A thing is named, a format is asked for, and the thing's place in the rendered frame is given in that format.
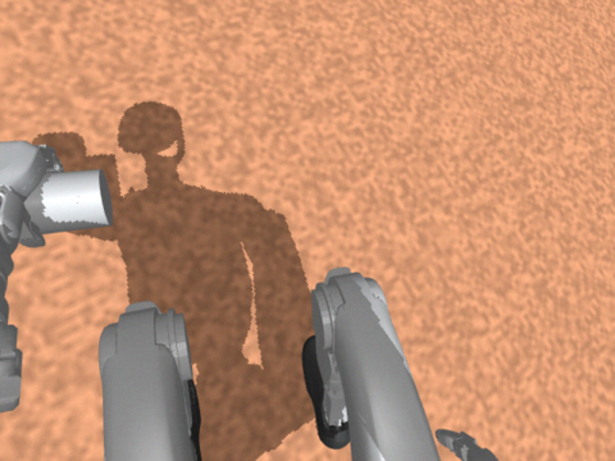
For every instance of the bottle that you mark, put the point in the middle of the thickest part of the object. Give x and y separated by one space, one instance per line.
71 201

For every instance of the right robot foot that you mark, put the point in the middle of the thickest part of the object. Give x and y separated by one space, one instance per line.
331 436

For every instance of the right robot hand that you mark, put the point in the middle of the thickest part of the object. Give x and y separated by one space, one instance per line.
464 446

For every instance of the left robot hand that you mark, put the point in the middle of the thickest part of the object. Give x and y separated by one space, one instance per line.
22 167

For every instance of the left robot arm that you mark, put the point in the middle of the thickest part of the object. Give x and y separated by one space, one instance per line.
12 211

